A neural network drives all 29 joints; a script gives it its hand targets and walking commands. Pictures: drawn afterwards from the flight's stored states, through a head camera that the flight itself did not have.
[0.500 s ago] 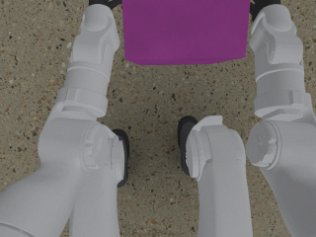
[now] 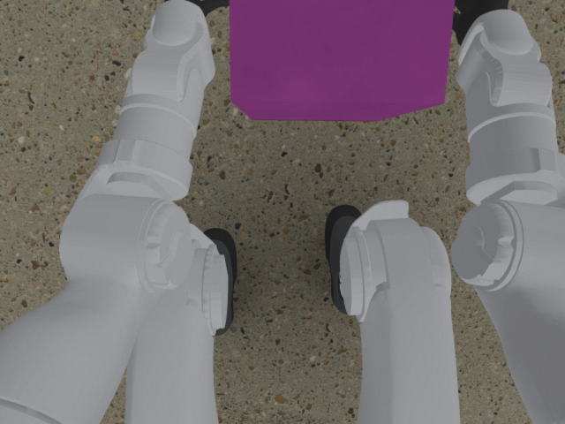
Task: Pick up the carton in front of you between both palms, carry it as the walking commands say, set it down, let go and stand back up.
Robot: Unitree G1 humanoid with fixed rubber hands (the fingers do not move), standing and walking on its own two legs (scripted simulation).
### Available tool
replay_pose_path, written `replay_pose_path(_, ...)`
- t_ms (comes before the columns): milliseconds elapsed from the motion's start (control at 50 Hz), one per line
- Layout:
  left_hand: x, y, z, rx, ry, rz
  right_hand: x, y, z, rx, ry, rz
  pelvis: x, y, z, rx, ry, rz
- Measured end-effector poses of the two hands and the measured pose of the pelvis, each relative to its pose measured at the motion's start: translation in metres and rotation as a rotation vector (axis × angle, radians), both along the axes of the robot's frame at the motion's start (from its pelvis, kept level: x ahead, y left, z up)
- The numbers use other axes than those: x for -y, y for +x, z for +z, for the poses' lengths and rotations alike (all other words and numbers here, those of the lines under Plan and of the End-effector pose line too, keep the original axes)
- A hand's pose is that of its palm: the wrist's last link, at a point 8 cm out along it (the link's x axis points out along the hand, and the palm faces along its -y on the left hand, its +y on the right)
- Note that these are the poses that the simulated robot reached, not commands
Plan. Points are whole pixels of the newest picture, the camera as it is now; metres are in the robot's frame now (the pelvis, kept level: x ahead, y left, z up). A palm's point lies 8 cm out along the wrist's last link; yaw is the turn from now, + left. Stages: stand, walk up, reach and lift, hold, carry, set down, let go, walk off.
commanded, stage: set down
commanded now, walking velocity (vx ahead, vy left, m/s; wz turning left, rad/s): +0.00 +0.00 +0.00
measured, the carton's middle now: (325, 33) +0.52 -0.11 -0.24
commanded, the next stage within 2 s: let go in 1.82 s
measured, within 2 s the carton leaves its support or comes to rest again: neither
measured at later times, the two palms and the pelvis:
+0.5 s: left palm (183, 3) +0.55 +0.05 -0.16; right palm (481, 15) +0.50 -0.26 -0.16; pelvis -0.01 +0.00 +0.00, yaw +0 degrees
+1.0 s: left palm out of the picture +0.56 +0.06 -0.11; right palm out of the picture +0.50 -0.31 -0.11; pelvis +0.01 -0.01 +0.02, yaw -1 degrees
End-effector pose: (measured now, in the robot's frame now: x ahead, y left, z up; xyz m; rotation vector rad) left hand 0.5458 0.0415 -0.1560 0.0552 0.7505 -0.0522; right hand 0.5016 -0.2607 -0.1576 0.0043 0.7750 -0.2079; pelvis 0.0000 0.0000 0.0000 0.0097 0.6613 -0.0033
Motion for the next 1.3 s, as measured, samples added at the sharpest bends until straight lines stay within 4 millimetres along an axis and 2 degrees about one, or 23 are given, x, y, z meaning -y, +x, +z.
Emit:
replay_pose_path(460, -0.004, 0.003, -0.003, 0.022, -0.013, -0.056, 0.004, 0.001, -0.003, 0.016, 0.029, 0.029, 0.003, -0.007, -0.004, 0.061, -0.001, -0.007)
replay_pose_path(540, -0.005, 0.003, -0.008, 0.022, 0.004, -0.075, 0.005, -0.001, -0.010, 0.016, 0.024, 0.021, 0.002, -0.007, -0.003, 0.078, 0.002, -0.010)
replay_pose_path(660, -0.032, -0.001, -0.032, -0.004, 0.059, -0.022, 0.027, -0.018, -0.034, -0.025, -0.039, -0.070, 0.005, -0.004, -0.001, 0.083, 0.006, -0.016)
replay_pose_path(760, -0.043, 0.001, -0.035, 0.014, 0.067, -0.020, 0.043, -0.011, -0.030, 0.016, -0.052, -0.099, 0.007, 0.001, -0.001, 0.074, 0.008, -0.015)
replay_pose_path(840, -0.037, 0.008, -0.019, 0.063, 0.055, -0.025, 0.046, 0.000, -0.013, 0.067, -0.043, -0.097, 0.008, 0.003, -0.001, 0.063, 0.014, -0.021)
replay_pose_path(940, -0.026, 0.015, 0.020, 0.123, 0.050, -0.018, 0.045, 0.005, 0.022, 0.128, -0.033, -0.086, 0.008, 0.005, 0.009, 0.047, 0.022, -0.035)
replay_pose_path(1120, -0.023, 0.014, 0.096, 0.106, 0.062, 0.014, 0.048, -0.003, 0.096, 0.122, -0.034, -0.087, 0.009, 0.007, 0.058, -0.032, 0.035, -0.050)
replay_pose_path(1300, -0.030, 0.017, 0.145, 0.120, 0.064, 0.023, 0.047, 0.001, 0.146, 0.132, -0.042, -0.079, 0.010, 0.011, 0.099, -0.105, 0.036, -0.051)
